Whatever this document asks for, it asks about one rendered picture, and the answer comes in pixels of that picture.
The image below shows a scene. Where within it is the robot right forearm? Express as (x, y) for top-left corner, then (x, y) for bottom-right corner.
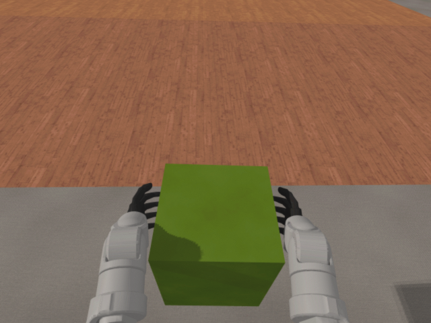
(284, 215), (350, 323)

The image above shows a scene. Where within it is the left robot hand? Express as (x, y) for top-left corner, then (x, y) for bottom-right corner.
(127, 183), (160, 229)

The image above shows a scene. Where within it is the robot left forearm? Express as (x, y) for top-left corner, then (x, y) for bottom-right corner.
(86, 211), (149, 323)

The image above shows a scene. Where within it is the carton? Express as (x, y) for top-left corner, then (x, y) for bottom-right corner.
(148, 164), (285, 306)

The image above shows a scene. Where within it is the right robot hand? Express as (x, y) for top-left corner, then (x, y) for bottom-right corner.
(273, 187), (302, 234)

